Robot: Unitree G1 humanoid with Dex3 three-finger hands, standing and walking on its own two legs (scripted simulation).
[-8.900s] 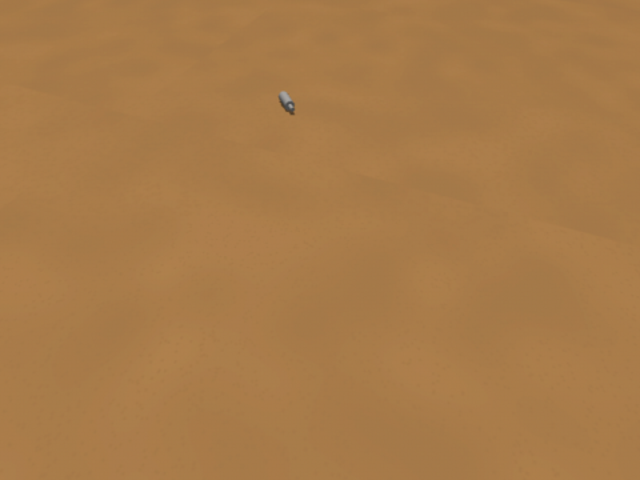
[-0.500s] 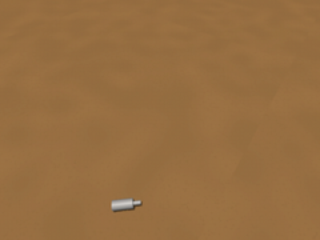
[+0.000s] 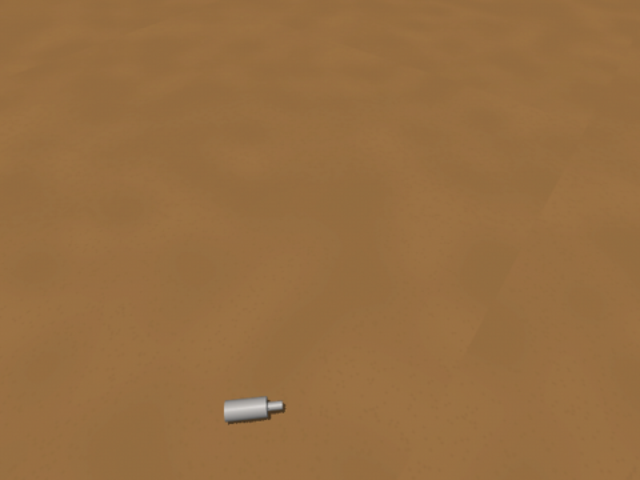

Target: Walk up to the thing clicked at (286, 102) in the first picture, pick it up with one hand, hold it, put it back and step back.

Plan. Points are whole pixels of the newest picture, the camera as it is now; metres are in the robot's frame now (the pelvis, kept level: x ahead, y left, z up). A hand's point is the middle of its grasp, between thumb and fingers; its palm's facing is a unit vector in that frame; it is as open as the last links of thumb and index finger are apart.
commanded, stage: stand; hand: left
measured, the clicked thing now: (254, 408) +0.44 +0.18 -0.75
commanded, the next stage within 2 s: walk up in 1.38 s
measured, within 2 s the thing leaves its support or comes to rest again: neither
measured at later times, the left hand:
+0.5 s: hand out of the picture +0.08 +0.26 -0.16, palm faces -0.02 -0.94 -0.34, open 7.4 cm
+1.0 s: hand out of the picture +0.07 +0.26 -0.16, palm faces -0.02 -0.94 -0.34, open 7.4 cm
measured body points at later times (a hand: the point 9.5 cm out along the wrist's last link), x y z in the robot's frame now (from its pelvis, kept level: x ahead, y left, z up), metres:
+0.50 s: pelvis +0.01 +0.00 +0.00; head +0.01 +0.00 +0.45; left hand +0.08 +0.31 -0.13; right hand +0.08 -0.29 -0.13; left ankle -0.01 +0.13 -0.75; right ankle -0.01 -0.12 -0.75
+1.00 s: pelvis +0.00 +0.01 +0.00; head +0.01 +0.01 +0.45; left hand +0.07 +0.31 -0.13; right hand +0.08 -0.29 -0.13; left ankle -0.01 +0.13 -0.75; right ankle -0.01 -0.12 -0.75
